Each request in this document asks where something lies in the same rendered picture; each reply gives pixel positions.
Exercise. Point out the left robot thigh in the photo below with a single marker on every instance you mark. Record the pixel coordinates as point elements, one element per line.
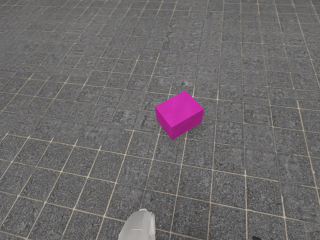
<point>139,226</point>

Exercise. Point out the carton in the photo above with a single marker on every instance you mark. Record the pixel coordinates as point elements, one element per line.
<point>179,114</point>

